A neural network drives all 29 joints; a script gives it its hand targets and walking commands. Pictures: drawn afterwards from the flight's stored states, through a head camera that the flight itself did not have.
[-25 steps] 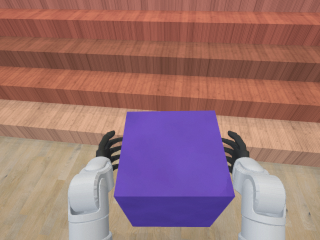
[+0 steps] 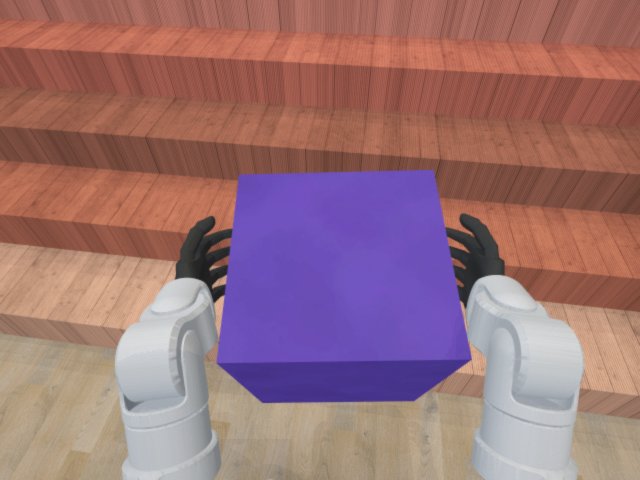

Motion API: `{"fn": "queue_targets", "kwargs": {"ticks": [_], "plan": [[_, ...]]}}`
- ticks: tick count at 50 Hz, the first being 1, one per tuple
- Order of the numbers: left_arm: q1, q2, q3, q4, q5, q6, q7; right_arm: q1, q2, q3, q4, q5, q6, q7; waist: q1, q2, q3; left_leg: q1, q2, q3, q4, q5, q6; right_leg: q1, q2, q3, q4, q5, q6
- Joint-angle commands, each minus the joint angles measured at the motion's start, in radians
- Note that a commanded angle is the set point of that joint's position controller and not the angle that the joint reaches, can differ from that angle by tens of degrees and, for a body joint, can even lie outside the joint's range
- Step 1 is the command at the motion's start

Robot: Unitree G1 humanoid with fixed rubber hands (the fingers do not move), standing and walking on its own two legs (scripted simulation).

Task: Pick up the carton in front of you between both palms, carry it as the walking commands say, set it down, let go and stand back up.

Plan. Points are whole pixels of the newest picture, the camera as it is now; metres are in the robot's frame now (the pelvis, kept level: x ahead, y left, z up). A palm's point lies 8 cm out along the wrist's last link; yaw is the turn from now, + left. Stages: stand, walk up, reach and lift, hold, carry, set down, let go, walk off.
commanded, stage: carry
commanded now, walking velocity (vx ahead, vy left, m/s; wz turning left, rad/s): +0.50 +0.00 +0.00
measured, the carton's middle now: (336, 301) +0.32 +0.00 +0.07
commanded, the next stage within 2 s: none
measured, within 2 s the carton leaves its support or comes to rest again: neither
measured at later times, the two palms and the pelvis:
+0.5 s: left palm (240, 103) +0.64 +0.15 +0.16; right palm (422, 100) +0.66 -0.15 +0.15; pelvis +0.24 -0.02 +0.02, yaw +1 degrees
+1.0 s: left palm (231, 95) +0.70 +0.17 +0.14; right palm (401, 93) +0.70 -0.13 +0.14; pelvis +0.34 +0.02 +0.03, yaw +1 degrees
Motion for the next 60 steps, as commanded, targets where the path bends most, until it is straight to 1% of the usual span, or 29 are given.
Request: {"fn": "queue_targets", "kwargs": {"ticks": [1, 2, 4, 5, 9, 14, 16, 18, 19, 20, 21, 22, 23, 25, 29, 31, 33, 35, 37, 39, 44, 46, 49, 51, 53, 56, 57, 58, 60], "plan": [[-0.672, -0.631, -0.691, -0.007, -0.424, 0.056, -0.218, -0.635, 0.601, 0.658, 0.049, 0.406, 0.042, 0.220, -0.053, 0.325, -0.433, 0.800, 0.383, -0.793, -0.243, -0.250, 0.203, -0.637, 0.140, 0.066, 0.728, 0.018, -0.012], [-0.723, -0.649, -0.684, 0.029, -0.427, 0.063, -0.212, -0.678, 0.622, 0.656, 0.061, 0.434, 0.054, 0.220, -0.049, 0.270, -0.406, 0.776, 0.379, -0.727, -0.228, -0.177, 0.203, -0.727, 0.070, 0.172, 0.848, 0.000, -0.047], [-0.802, -0.700, -0.659, 0.079, -0.439, 0.067, -0.207, -0.788, 0.690, 0.658, 0.074, 0.466, 0.062, 0.222, -0.046, 0.096, -0.362, 0.646, 0.330, -0.544, -0.202, 0.025, 0.134, -0.726, -0.002, 0.207, 0.759, 0.113, -0.069], [-0.833, -0.720, -0.649, 0.114, -0.434, 0.067, -0.204, -0.847, 0.721, 0.664, 0.090, 0.483, 0.063, 0.225, -0.040, 0.078, -0.352, 0.586, 0.315, -0.464, -0.206, 0.117, 0.108, -0.698, -0.020, 0.206, 0.694, 0.150, -0.065], [-0.952, -0.789, -0.628, 0.219, -0.416, 0.056, -0.188, -1.012, 0.788, 0.657, 0.165, 0.528, 0.055, 0.235, -0.035, 0.131, -0.380, 0.534, 0.260, -0.248, -0.179, 0.447, 0.091, -0.615, 0.014, 0.135, 0.448, 0.154, -0.033], [-1.108, -0.815, -0.593, 0.319, -0.416, 0.052, -0.169, -1.141, 0.807, 0.597, 0.285, 0.522, 0.051, 0.235, -0.042, 0.200, -0.395, 0.567, 0.185, -0.107, -0.067, 0.656, 0.059, -0.547, 0.083, 0.039, 0.126, 0.355, -0.025], [-1.166, -0.821, -0.576, 0.358, -0.427, 0.055, -0.173, -1.177, 0.810, 0.567, 0.343, 0.505, 0.050, 0.228, -0.036, 0.195, -0.404, 0.561, 0.161, -0.079, 0.001, 0.581, 0.031, -0.463, 0.101, 0.027, -0.011, 0.482, -0.025], [-1.199, -0.827, -0.542, 0.402, -0.438, 0.059, -0.184, -1.207, 0.809, 0.538, 0.395, 0.490, 0.053, 0.219, 0.025, 0.119, -0.421, 0.407, 0.110, -0.029, 0.170, 0.406, -0.020, -0.181, 0.086, 0.017, -0.183, 0.732, -0.028], [-1.215, -0.824, -0.523, 0.427, -0.442, 0.062, -0.190, -1.226, 0.806, 0.524, 0.421, 0.480, 0.055, 0.214, 0.041, 0.029, -0.441, 0.273, 0.076, -0.054, 0.252, 0.109, -0.059, -0.009, -0.051, 0.152, -0.129, 1.129, -0.044], [-1.227, -0.823, -0.505, 0.468, -0.433, 0.061, -0.194, -1.252, 0.825, 0.507, 0.444, 0.474, 0.063, 0.209, 0.048, -0.126, -0.549, 0.107, 0.005, -0.114, 0.382, -0.348, -0.098, 0.225, -0.267, 0.370, 0.012, 1.701, -0.177], [-1.211, -0.837, -0.487, 0.504, -0.431, 0.062, -0.195, -1.248, 0.835, 0.489, 0.478, 0.466, 0.070, 0.203, 0.052, -0.183, -0.612, 0.034, -0.016, -0.180, 0.462, -0.558, -0.095, 0.318, -0.317, 0.432, 0.021, 1.739, -0.260], [-1.217, -0.862, -0.475, 0.495, -0.435, 0.057, -0.198, -1.257, 0.859, 0.483, 0.468, 0.463, 0.070, 0.199, 0.065, -0.172, -0.612, -0.017, -0.011, -0.225, 0.463, -0.573, -0.088, 0.312, -0.303, 0.432, -0.008, 1.556, -0.281], [-1.249, -0.901, -0.469, 0.463, -0.445, 0.053, -0.202, -1.288, 0.886, 0.480, 0.446, 0.455, 0.068, 0.196, 0.065, -0.144, -0.591, -0.031, 0.004, -0.248, 0.396, -0.560, -0.078, 0.282, -0.268, 0.414, -0.031, 1.421, -0.249], [-1.306, -0.954, -0.471, 0.377, -0.463, 0.050, -0.206, -1.317, 0.924, 0.471, 0.395, 0.440, 0.059, 0.183, 0.058, -0.133, -0.569, 0.015, 0.003, -0.234, 0.235, -0.497, -0.080, 0.223, -0.219, 0.347, -0.044, 1.336, -0.193], [-1.283, -0.938, -0.501, 0.220, -0.456, 0.045, -0.189, -1.221, 0.912, 0.479, 0.295, 0.388, 0.036, 0.151, 0.048, -0.123, -0.632, 0.106, -0.028, -0.175, 0.073, -0.329, -0.096, 0.265, -0.183, 0.254, 0.013, 1.485, -0.164], [-1.243, -0.899, -0.533, 0.170, -0.442, 0.036, -0.179, -1.172, 0.874, 0.504, 0.243, 0.368, 0.026, 0.144, 0.036, -0.120, -0.649, 0.190, -0.020, -0.146, -0.068, -0.130, -0.102, 0.234, -0.151, 0.201, 0.059, 1.455, -0.147], [-1.210, -0.867, -0.567, 0.169, -0.422, 0.030, -0.176, -1.155, 0.844, 0.531, 0.218, 0.368, 0.026, 0.149, 0.019, -0.086, -0.652, 0.350, 0.027, -0.171, -0.094, 0.054, -0.081, 0.082, -0.129, 0.193, 0.059, 1.235, -0.122], [-1.192, -0.851, -0.604, 0.178, -0.422, 0.034, -0.180, -1.150, 0.817, 0.552, 0.233, 0.366, 0.025, 0.164, 0.016, 0.094, -0.672, 0.504, 0.154, -0.265, 0.101, 0.644, -0.003, -0.118, -0.071, 0.154, 0.083, 0.878, -0.083], [-1.176, -0.859, -0.624, 0.226, -0.420, 0.033, -0.186, -1.125, 0.825, 0.571, 0.274, 0.388, 0.030, 0.186, 0.004, 0.147, -0.637, 0.545, 0.183, -0.279, 0.107, 0.839, 0.021, -0.216, -0.011, 0.129, 0.050, 0.611, -0.060], [-1.158, -0.886, -0.629, 0.293, -0.415, 0.028, -0.194, -1.118, 0.844, 0.587, 0.313, 0.405, 0.028, 0.207, 0.003, 0.152, -0.594, 0.529, 0.173, -0.265, 0.111, 0.829, 0.008, -0.218, 0.005, 0.118, -0.003, 0.597, -0.054], [-1.048, -0.964, -0.599, 0.493, -0.401, -0.005, -0.227, -1.052, 0.926, 0.577, 0.471, 0.391, -0.005, 0.238, 0.006, -0.002, -0.556, 0.300, 0.086, -0.193, 0.072, 0.287, -0.060, -0.011, -0.102, 0.186, 0.057, 1.175, -0.099], [-1.060, -1.000, -0.597, 0.508, -0.407, -0.029, -0.236, -1.071, 0.968, 0.577, 0.479, 0.402, -0.028, 0.247, 0.003, -0.017, -0.503, 0.315, 0.076, -0.183, -0.004, 0.249, -0.072, -0.044, -0.099, 0.177, 0.049, 1.123, -0.086], [-1.065, -1.027, -0.602, 0.497, -0.413, -0.059, -0.231, -1.091, 0.999, 0.588, 0.473, 0.434, -0.053, 0.253, 0.000, 0.082, -0.479, 0.497, 0.149, -0.227, 0.020, 0.710, -0.044, -0.225, -0.027, 0.120, 0.019, 0.672, -0.036], [-1.066, -1.030, -0.603, 0.481, -0.415, -0.071, -0.221, -1.093, 1.006, 0.599, 0.459, 0.453, -0.065, 0.252, 0.002, 0.142, -0.463, 0.577, 0.180, -0.243, 0.026, 0.891, -0.020, -0.283, 0.020, 0.086, -0.075, 0.410, -0.011], [-1.061, -1.020, -0.606, 0.475, -0.425, -0.074, -0.216, -1.075, 0.994, 0.601, 0.452, 0.459, -0.072, 0.245, 0.002, 0.141, -0.473, 0.538, 0.174, -0.240, 0.040, 0.818, -0.027, -0.197, 0.013, 0.090, -0.085, 0.518, -0.016], [-1.013, -1.011, -0.602, 0.497, -0.440, -0.078, -0.218, -1.025, 0.972, 0.588, 0.458, 0.444, -0.077, 0.232, 0.004, 0.026, -0.521, 0.388, 0.129, -0.203, 0.078, 0.460, -0.056, -0.044, -0.087, 0.157, 0.029, 1.010, -0.065], [-1.010, -1.014, -0.602, 0.494, -0.445, -0.081, -0.219, -1.026, 0.970, 0.586, 0.453, 0.440, -0.078, 0.229, 0.004, 0.006, -0.520, 0.368, 0.114, -0.197, 0.070, 0.362, -0.062, -0.047, -0.109, 0.172, 0.038, 1.080, -0.076], [-1.019, -1.014, -0.604, 0.484, -0.449, -0.083, -0.220, -1.033, 0.971, 0.587, 0.447, 0.441, -0.079, 0.227, 0.002, -0.001, -0.509, 0.370, 0.108, -0.196, 0.049, 0.315, -0.064, -0.068, -0.116, 0.175, 0.039, 1.072, -0.077], [-1.034, -1.011, -0.609, 0.467, -0.453, -0.085, -0.218, -1.044, 0.971, 0.590, 0.442, 0.450, -0.078, 0.226, -0.001, 0.014, -0.482, 0.415, 0.123, -0.207, 0.023, 0.404, -0.055, -0.138, -0.097, 0.159, 0.035, 0.907, -0.061]]}}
